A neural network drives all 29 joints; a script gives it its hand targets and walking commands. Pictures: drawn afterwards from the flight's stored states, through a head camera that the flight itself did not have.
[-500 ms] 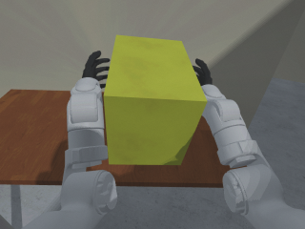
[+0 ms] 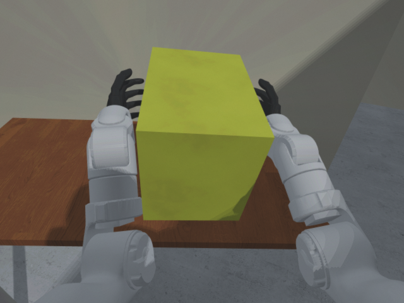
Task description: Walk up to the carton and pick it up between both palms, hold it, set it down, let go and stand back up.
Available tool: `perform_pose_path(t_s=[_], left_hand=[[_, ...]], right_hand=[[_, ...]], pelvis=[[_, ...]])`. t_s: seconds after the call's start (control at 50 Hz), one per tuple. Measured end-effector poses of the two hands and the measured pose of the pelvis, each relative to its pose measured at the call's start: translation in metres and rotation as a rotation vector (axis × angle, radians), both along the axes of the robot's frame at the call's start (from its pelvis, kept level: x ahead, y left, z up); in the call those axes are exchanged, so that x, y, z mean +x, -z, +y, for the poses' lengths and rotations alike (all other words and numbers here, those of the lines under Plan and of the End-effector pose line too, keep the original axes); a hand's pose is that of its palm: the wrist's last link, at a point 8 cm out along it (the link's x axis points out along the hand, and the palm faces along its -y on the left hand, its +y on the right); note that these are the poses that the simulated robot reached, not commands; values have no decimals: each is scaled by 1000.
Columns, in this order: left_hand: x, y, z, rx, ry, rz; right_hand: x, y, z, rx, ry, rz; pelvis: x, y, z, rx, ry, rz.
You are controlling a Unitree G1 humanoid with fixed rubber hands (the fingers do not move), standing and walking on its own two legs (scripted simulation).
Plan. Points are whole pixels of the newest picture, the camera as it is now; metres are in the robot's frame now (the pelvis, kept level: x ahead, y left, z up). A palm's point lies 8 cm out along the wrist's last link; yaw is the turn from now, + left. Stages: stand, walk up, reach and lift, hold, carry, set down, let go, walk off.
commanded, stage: hold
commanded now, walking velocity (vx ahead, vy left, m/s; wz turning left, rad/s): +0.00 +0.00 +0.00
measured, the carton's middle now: (194, 132) +0.38 +0.01 +0.20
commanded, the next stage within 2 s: none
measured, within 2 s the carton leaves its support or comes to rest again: neither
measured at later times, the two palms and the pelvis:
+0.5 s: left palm (119, 110) +0.36 +0.14 +0.26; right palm (267, 118) +0.36 -0.13 +0.24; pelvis +0.00 +0.00 +0.00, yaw +0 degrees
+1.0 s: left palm (118, 111) +0.36 +0.14 +0.26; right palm (267, 119) +0.36 -0.13 +0.24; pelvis +0.00 +0.00 +0.00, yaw +0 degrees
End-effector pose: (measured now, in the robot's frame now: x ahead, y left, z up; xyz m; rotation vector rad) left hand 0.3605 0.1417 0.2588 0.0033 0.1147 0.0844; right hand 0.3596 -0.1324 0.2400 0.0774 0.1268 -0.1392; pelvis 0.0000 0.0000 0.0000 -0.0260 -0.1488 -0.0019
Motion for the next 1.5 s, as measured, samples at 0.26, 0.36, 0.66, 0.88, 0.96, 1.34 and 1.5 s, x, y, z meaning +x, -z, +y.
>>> perform_pose_path(t_s=[0.26,0.36,0.66,0.88,0.96,1.34,1.5], left_hand=[[0,-2,0,2,2,6],[2,-3,0,4,2,5],[3,0,1,1,0,3],[0,0,1,-2,-4,-2],[0,-1,2,0,-4,4],[-1,-2,2,1,-7,3],[1,-2,2,2,-2,5]], right_hand=[[-1,-2,0,-1,2,6],[1,-2,0,-5,1,5],[3,1,1,-9,-2,4],[1,-1,1,-3,-3,0],[1,-1,2,-4,-3,5],[1,-3,2,-10,-8,4],[1,-3,2,-3,-4,6]], pelvis=[[-3,0,0,2,3,3],[-4,0,0,2,1,8],[-1,0,-1,0,-3,7],[0,0,0,0,-2,-1],[-1,0,0,1,-1,-1],[-3,0,-2,1,-2,4],[-3,0,-2,1,-2,11]])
